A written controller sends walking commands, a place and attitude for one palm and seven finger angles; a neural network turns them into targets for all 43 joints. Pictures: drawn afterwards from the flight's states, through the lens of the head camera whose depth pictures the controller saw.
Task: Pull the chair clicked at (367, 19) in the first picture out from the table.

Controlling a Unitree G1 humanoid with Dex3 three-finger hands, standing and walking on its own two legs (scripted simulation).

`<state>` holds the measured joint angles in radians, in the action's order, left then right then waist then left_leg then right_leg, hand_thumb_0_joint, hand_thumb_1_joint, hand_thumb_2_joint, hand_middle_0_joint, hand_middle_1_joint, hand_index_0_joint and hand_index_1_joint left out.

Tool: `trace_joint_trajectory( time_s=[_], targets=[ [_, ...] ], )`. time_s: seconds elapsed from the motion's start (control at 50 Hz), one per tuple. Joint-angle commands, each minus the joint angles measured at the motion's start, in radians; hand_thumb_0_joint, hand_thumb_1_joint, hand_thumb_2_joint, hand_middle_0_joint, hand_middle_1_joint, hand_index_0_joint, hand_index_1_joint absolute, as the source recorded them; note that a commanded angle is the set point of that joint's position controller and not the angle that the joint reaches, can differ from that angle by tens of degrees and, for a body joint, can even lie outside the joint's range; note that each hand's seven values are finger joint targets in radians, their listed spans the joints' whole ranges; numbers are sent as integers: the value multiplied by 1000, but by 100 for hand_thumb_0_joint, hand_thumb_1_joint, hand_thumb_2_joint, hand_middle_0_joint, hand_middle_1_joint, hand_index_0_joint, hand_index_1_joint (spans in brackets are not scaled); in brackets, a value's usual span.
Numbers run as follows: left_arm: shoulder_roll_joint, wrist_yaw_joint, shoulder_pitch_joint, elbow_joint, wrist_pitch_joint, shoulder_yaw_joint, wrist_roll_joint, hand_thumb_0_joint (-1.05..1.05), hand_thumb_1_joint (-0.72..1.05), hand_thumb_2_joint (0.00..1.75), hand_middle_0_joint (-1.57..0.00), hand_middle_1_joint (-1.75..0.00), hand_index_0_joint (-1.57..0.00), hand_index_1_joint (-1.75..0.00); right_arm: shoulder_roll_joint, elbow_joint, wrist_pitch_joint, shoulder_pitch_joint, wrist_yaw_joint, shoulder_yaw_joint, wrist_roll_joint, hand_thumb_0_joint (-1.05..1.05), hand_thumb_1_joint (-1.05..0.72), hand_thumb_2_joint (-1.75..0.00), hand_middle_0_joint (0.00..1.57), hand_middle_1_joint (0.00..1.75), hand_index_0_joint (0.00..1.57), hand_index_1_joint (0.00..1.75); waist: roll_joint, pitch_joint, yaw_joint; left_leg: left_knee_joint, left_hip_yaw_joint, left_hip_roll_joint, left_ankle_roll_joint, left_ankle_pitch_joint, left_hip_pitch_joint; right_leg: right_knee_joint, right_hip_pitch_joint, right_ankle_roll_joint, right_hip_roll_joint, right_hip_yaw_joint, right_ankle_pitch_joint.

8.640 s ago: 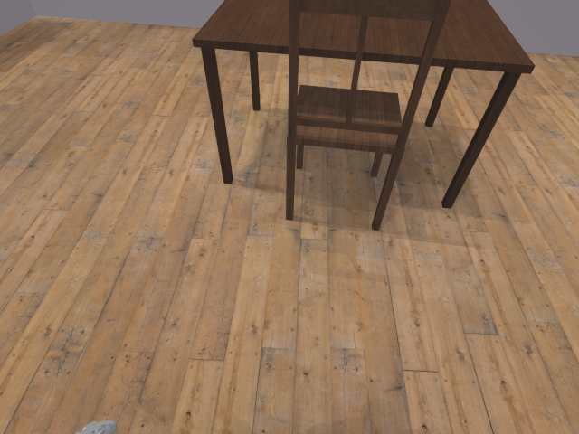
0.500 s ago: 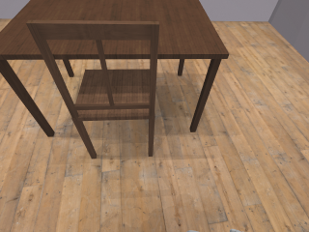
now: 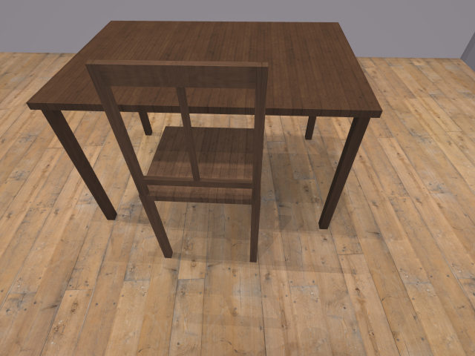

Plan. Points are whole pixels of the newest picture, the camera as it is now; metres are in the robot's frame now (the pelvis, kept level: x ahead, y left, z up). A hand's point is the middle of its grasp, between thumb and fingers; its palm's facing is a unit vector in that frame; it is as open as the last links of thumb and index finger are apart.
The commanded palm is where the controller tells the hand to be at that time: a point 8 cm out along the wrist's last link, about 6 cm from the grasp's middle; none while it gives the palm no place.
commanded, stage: take the last steps up to it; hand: left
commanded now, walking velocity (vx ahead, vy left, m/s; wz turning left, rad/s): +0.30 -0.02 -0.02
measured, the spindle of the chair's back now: (189, 139) +0.69 +0.20 -0.06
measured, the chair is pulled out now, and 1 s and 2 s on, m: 0.00 0.00 0.00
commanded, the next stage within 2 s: come to a stop and stand still in 0.50 s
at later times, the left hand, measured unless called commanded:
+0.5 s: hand (163, 311) +0.24 +0.19 -0.18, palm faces -0.03 -0.97 -0.24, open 7.3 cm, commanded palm none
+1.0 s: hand (172, 297) +0.28 +0.18 -0.20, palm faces +0.02 -0.98 -0.22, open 7.4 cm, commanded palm none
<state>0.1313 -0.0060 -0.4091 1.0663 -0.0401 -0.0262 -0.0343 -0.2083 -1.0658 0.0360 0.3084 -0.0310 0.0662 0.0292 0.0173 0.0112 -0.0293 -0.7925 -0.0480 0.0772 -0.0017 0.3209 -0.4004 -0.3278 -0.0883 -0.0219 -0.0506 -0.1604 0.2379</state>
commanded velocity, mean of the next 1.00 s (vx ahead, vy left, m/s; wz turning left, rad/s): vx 0.03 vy -0.02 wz -0.01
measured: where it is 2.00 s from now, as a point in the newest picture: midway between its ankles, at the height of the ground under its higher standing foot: outside the picture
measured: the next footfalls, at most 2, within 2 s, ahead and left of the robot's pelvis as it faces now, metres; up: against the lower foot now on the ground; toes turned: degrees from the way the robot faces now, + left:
left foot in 0.12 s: +0.09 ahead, +0.15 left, +0.00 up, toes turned +7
right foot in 0.52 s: +0.28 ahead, -0.11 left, +0.00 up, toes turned -10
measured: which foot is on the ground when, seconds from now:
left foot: up 0.00-0.10, down 0.12-0.52, up 0.54-0.86, down 0.88-1.00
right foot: down 0.00-0.12, up 0.14-0.50, down 0.52-0.90, up 0.92-1.00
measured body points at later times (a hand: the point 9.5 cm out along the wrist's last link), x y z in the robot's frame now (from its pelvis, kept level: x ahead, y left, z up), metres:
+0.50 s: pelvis +0.16 +0.00 -0.02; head +0.18 -0.02 +0.43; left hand +0.25 +0.24 -0.16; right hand +0.08 -0.20 -0.19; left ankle +0.05 +0.14 -0.75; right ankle +0.23 -0.11 -0.75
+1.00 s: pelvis +0.25 +0.00 -0.02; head +0.28 +0.01 +0.43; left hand +0.28 +0.24 -0.18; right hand +0.34 -0.23 -0.16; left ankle +0.30 +0.10 -0.75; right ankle +0.20 -0.11 -0.71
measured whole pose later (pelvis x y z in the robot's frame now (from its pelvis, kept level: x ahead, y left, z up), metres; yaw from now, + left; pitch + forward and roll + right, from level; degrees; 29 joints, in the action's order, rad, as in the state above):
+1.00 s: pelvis +0.25 +0.00 -0.02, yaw -3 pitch -1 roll +0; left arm 0.19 -0.04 -0.21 1.04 0.05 -0.04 -0.01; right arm -0.15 -0.99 0.02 0.11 0.03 0.02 0.02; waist -0.03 -0.09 -0.04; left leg -0.53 -0.08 0.01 0.04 0.20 -0.30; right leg -0.89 -0.33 0.00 -0.01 -0.03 0.52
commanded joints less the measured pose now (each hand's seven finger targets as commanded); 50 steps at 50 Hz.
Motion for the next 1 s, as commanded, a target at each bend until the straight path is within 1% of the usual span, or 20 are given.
trace_joint_trajectory(
  time_s=[0.0, 0.04, 0.06, 0.1, 0.12, 0.22, 0.4, 0.46, 0.48, 0.5, 0.52, 0.54, 0.58, 0.64, 0.76, 0.82, 0.84, 0.88, 0.9, 0.98],
  targets=[
    [175, -8, -47, 3, -15, -42, 5, 0, 90, 90, -20, -30, -20, -30, -2, 94, -61, -95, 3, -10, -6, 0, -90, -90, 20, 30, 20, 30, -155, -111, -5, 170, -57, -20, 20, 6, 21, 145, -83, -130, -237, 204, 163],
    [162, -5, -20, 13, -7, -42, 11, 0, 90, 90, -20, -30, -20, -30, -5, 48, -73, 14, 13, -12, -6, 0, -90, -90, 20, 30, 20, 30, -133, -94, 48, 302, -106, -48, 19, -68, 240, 49, -205, -94, -182, 143, 210],
    [130, -2, -17, 14, -3, -33, 14, 0, 90, 90, -20, -30, -20, -30, -38, 22, -81, 87, 22, -8, -7, 0, -90, -90, 20, 30, 20, 30, -32, -83, 79, 351, -64, -26, 21, -18, 375, -60, -304, -72, -144, 116, 217],
    [52, 8, 33, -41, -4, -18, 17, 0, 90, 90, -20, -30, -20, -30, -186, -22, -85, 296, 46, 25, 5, 0, -90, -90, 20, 30, 20, 30, 291, -56, 145, 623, 474, 333, 157, 216, 493, -575, -562, -4, 26, 0, 317],
    [78, 6, 85, -63, -1, -23, 8, 0, 90, 90, -20, -30, -20, -30, -181, -22, -80, 264, 52, 21, 4, 0, -90, -90, 20, 30, 20, 30, 233, -62, 140, 656, 492, 351, 191, 316, 429, -717, -593, -20, -7, 87, 313],
    [59, 26, 60, -21, 13, -28, 6, 0, 90, 90, -20, -30, -20, -30, -50, 21, -107, 74, 61, -13, -8, 0, -90, -90, 20, 30, 20, 30, 89, -136, 36, 659, 167, 222, 167, -27, 240, -745, -519, 11, -79, 125, 60],
    [60, 26, 185, -88, 15, -36, 13, 0, 90, 90, -20, -30, -20, -30, -81, -12, -99, 85, 55, 5, 2, 0, -90, -90, 20, 30, 20, 30, 99, -131, 38, 550, 42, 210, 164, -264, 252, -353, -353, 12, -35, 49, 5],
    [109, 19, 34, -39, -3, -50, 9, 0, 90, 90, -20, -30, -20, -30, -67, -22, -91, 74, 51, 0, -2, 0, -90, -90, 20, 30, 20, 30, 14, -67, -35, 307, -21, 129, 99, -296, 174, -193, -65, -6, 16, 20, -87],
    [181, 11, -83, -2, -19, -64, 3, 0, 90, 90, -20, -30, -20, -30, -35, -21, -95, 89, 45, -6, -11, 0, -90, -90, 20, 30, 20, 30, -131, 25, -81, 48, -85, 48, 58, -206, 62, -148, 119, -51, -112, 191, -159],
    [279, 3, -152, 12, -24, -82, 11, 0, 90, 90, -20, -30, -20, -30, 19, 8, -98, 131, 42, -17, -23, 0, -90, -90, 20, 30, 20, 30, -365, 115, -68, -251, -103, -73, 25, 240, -105, -16, 249, -161, -348, 533, -342],
    [282, -2, -133, 11, -28, -78, 24, 0, 90, 90, -20, -30, -20, -30, -17, 12, -89, 98, 48, -16, -23, 0, -90, -90, 20, 30, 20, 30, -336, 153, -73, -406, 24, -56, 32, 289, -121, 32, 210, -214, -376, 587, -381],
    [244, -9, -56, -7, -20, -69, 23, 0, 90, 90, -20, -30, -20, -30, -9, 24, -86, 47, 51, -7, -23, 0, -90, -90, 20, 30, 20, 30, -233, 75, -54, -485, 44, -32, 32, 237, -161, 47, 133, -236, -368, 547, -349],
    [173, -20, 76, -43, -22, -48, 19, 0, 90, 90, -20, -30, -20, -30, 2, 23, -82, 3, 45, -16, -12, 0, -90, -90, 20, 30, 20, 30, -62, -1, -6, -446, 59, 25, 20, 105, -152, 33, -8, -207, -294, 357, -392],
    [121, -29, 159, -51, -21, -20, 9, 0, 90, 90, -20, -30, -20, -30, 52, -11, -51, 62, 52, -38, -17, 0, -90, -90, 20, 30, 20, 30, -69, 4, 54, -149, 26, 8, -23, 94, 30, 3, -139, -155, -227, 176, -716],
    [189, -42, 138, -40, 24, -35, 16, 0, 90, 90, -20, -30, -20, -30, 8, 28, -16, -28, 55, -28, -24, 0, -90, -90, 20, 30, 20, 30, -141, 23, 20, 142, -8, -44, -40, -23, 94, -82, -58, -149, -217, 184, -730],
    [201, -44, 156, -50, 45, -44, 18, 0, 90, 90, -20, -30, -20, -30, -24, 42, -6, -34, 55, -12, -17, 0, -90, -90, 20, 30, 20, 30, -127, -14, 42, 281, 2, -27, -31, -193, 208, -140, -156, -111, -209, 201, -552],
    [189, -42, 154, -56, 51, -43, 19, 0, 90, 90, -20, -30, -20, -30, -45, 45, -10, -29, 54, -9, -16, 0, -90, -90, 20, 30, 20, 30, -61, -14, 44, 321, 40, 21, -8, -417, 271, -185, -207, -71, -156, 173, -424],
    [129, -48, 118, -75, 63, -29, 25, 0, 90, 90, -20, -30, -20, -30, -118, 74, -17, -36, 60, -3, -11, 0, -90, -90, 20, 30, 20, 30, 181, 2, 30, 424, 237, 246, 134, -852, 249, -393, -220, 22, 10, 66, 137],
    [133, -51, 120, -70, 71, -28, 26, 0, 90, 90, -20, -30, -20, -30, -126, 78, -20, -57, 69, -4, -10, 0, -90, -90, 20, 30, 20, 30, 245, 32, 33, 475, 290, 274, 190, -858, 233, -570, -237, 35, 41, 118, 380],
    [138, -42, 105, -55, 78, -38, 21, 0, 90, 90, -20, -30, -20, -30, -109, 122, -16, -167, 74, -5, -7, 0, -90, -90, 20, 30, 20, 30, 107, 51, 9, 431, 191, 222, 208, -668, 233, -760, -308, 44, 35, 194, 303]
  ],
)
